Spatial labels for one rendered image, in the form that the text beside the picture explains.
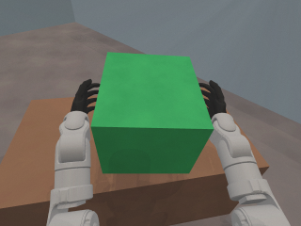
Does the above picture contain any robot right upper arm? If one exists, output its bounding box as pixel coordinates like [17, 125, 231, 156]
[231, 204, 289, 226]

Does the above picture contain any robot right forearm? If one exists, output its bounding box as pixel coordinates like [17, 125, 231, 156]
[209, 113, 291, 226]

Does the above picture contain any robot left upper arm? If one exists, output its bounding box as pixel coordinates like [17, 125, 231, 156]
[49, 209, 100, 226]

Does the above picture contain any carton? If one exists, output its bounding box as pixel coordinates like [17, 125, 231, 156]
[90, 52, 214, 174]

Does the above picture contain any left robot hand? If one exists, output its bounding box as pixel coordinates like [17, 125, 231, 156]
[71, 79, 100, 114]

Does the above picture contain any pedestal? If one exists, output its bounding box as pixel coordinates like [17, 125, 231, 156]
[0, 88, 270, 226]

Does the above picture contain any right robot hand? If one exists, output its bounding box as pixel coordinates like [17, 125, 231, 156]
[198, 80, 227, 119]

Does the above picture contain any robot left forearm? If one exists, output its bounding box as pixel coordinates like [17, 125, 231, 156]
[46, 111, 93, 226]

